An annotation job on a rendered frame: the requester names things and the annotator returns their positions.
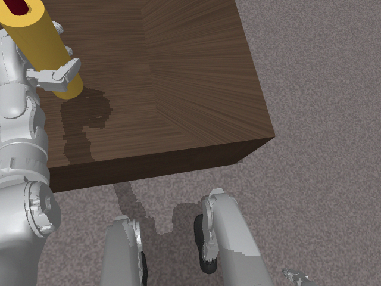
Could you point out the bottle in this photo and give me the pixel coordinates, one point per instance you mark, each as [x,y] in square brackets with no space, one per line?
[31,28]

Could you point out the left robot arm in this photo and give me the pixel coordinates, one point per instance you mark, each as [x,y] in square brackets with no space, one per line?
[28,209]

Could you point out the right robot hand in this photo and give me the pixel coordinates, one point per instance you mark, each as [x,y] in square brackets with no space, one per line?
[298,278]

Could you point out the left robot hand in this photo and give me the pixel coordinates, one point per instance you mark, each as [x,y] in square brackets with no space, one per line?
[16,68]

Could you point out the right robot foot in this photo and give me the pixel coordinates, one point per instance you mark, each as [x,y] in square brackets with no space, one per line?
[206,267]

